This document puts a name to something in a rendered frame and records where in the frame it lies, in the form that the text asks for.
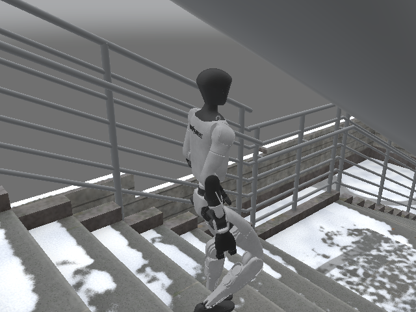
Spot robot right forearm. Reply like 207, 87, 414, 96
203, 175, 228, 234

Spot humanoid robot head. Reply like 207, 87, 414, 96
195, 68, 232, 122

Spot right robot upper arm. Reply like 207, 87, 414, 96
200, 122, 235, 187

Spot robot left foot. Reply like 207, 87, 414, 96
213, 290, 233, 300

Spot left robot upper arm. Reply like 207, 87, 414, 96
183, 108, 201, 160

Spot left robot hand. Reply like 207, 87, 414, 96
220, 185, 231, 205

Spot right robot hand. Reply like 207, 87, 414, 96
214, 230, 237, 260

